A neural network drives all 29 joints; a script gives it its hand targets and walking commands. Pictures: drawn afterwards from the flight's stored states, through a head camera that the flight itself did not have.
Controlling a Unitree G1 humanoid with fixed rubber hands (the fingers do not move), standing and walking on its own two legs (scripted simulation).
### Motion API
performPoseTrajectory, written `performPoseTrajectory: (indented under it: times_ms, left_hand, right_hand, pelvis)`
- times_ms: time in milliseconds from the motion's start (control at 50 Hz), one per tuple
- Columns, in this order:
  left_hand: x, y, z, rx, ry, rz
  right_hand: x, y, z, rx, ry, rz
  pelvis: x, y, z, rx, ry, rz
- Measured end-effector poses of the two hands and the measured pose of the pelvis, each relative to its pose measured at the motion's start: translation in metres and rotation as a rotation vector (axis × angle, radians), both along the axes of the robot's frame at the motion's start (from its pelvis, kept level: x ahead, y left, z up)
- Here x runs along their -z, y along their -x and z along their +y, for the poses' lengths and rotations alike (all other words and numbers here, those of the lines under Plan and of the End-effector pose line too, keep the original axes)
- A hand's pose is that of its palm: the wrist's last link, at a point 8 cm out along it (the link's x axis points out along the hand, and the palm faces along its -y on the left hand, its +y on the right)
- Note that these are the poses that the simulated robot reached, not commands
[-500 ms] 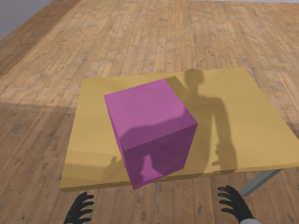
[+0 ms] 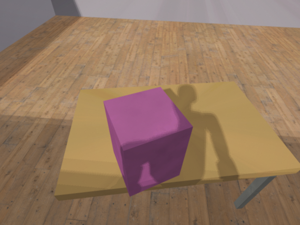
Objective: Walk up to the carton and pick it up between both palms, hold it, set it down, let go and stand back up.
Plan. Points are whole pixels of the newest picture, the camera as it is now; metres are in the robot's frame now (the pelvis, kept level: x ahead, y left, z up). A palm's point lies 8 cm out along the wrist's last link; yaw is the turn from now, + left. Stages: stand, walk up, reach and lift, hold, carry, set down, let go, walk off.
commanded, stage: stand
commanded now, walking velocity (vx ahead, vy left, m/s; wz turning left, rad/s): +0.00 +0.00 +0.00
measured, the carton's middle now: (145, 141) +0.43 +0.04 -0.06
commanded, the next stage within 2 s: none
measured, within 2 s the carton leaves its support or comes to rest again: neither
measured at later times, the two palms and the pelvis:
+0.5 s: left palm out of the picture -0.05 +0.29 -0.14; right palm out of the picture -0.05 -0.23 -0.12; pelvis -0.07 +0.03 -0.01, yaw +1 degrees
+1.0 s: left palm out of the picture -0.16 +0.28 -0.16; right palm out of the picture -0.10 -0.24 -0.13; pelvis -0.14 +0.03 -0.02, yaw +4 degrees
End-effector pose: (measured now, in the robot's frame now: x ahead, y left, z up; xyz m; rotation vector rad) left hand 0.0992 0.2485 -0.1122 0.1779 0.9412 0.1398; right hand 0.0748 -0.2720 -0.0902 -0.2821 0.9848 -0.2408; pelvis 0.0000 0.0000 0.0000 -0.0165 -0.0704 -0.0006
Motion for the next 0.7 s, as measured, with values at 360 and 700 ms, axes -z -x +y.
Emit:
performPoseTrajectory:
  times_ms: [360, 700]
  left_hand:
    - [0.022, 0.108, 0.032, -0.022, -0.012, 0.179]
    - [0.033, 0.220, 0.033, -0.098, -0.021, 0.337]
  right_hand:
    - [0.022, 0.095, 0.039, 0.001, -0.041, 0.134]
    - [0.036, 0.129, 0.030, 0.017, -0.037, 0.163]
  pelvis:
    - [0.005, 0.051, 0.027, -0.013, 0.012, -0.023]
    - [0.014, 0.095, 0.025, -0.016, -0.008, -0.026]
